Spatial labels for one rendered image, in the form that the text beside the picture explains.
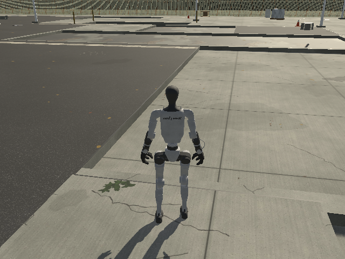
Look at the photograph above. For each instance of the left robot forearm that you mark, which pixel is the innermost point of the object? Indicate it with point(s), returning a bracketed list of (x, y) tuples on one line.
[(147, 143)]

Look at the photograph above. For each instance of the right robot forearm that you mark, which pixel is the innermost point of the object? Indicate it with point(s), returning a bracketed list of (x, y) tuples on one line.
[(197, 144)]

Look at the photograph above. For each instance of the robot head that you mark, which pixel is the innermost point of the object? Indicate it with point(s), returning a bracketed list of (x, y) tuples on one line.
[(172, 95)]

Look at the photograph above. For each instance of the robot left hand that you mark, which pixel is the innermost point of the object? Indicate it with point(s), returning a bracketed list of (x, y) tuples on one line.
[(143, 156)]

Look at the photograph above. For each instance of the right robot foot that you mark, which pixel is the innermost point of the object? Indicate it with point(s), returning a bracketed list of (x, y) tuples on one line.
[(184, 213)]

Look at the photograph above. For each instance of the robot right upper arm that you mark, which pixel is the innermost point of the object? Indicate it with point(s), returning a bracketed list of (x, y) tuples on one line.
[(191, 123)]

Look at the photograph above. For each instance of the robot right hand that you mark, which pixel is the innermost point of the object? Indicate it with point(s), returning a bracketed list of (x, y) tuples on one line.
[(200, 156)]

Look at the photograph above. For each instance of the robot left upper arm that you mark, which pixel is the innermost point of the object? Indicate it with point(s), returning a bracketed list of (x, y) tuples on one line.
[(152, 123)]

